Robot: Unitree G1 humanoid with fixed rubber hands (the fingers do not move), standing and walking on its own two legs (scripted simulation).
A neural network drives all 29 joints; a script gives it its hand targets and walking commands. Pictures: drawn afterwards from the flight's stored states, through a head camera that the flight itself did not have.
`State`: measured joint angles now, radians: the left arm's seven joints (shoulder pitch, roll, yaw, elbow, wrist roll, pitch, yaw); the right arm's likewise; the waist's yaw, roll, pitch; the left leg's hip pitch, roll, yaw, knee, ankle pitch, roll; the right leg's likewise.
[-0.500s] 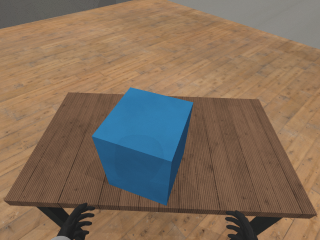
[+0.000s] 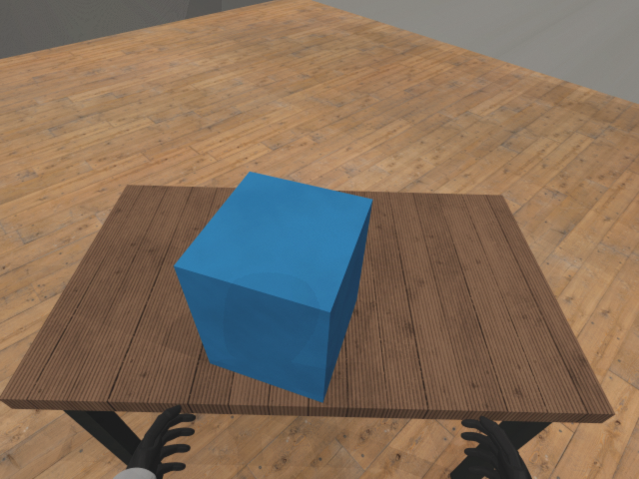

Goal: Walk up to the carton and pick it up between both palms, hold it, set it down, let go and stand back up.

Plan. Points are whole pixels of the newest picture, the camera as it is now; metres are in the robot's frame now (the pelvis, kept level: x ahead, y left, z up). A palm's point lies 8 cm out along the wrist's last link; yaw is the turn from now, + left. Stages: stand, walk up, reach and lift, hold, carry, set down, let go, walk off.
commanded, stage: let go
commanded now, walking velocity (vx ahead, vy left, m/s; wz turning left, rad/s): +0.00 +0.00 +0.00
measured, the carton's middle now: (286, 286) +0.41 +0.07 -0.01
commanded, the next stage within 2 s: stand in 0.44 s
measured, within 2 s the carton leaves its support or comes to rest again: neither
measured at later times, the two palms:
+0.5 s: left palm (134, 474) +0.17 +0.24 -0.08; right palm out of the picture +0.15 -0.22 -0.07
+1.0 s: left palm out of the picture +0.07 +0.29 -0.10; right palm out of the picture +0.09 -0.24 -0.10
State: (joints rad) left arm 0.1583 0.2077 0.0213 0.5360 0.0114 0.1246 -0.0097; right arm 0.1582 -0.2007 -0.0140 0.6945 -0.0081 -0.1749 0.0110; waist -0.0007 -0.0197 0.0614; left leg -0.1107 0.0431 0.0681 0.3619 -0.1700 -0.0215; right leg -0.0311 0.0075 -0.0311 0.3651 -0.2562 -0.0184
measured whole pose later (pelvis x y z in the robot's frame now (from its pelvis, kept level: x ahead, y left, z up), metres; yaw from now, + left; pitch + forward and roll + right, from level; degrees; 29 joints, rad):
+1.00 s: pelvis -0.01 +0.02 -0.01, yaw +1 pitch -2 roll +0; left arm 0.35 0.29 0.01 0.62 0.02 -0.03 0.00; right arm 0.28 -0.28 -0.02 0.74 -0.02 -0.03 0.02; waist 0.00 0.00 0.01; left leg -0.25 0.02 0.06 0.49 -0.21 0.02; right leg -0.15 -0.02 -0.04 0.47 -0.28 0.01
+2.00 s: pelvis -0.02 +0.02 -0.01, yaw +2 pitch -2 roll +0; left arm 0.39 0.29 -0.01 0.72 0.01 -0.03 0.01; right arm 0.32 -0.28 0.01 0.77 -0.01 -0.02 0.00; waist 0.00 0.00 0.02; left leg -0.26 0.02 0.04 0.49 -0.20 0.01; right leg -0.16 -0.02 -0.06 0.48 -0.29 0.00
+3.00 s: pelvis -0.01 +0.01 -0.01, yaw +3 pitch -1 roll +0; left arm 0.38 0.27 -0.02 0.83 0.00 -0.02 0.02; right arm 0.33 -0.27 0.01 0.87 0.00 -0.01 -0.02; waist 0.00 0.01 0.02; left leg -0.25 0.01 0.03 0.45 -0.19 0.00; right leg -0.14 -0.02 -0.07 0.44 -0.28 0.00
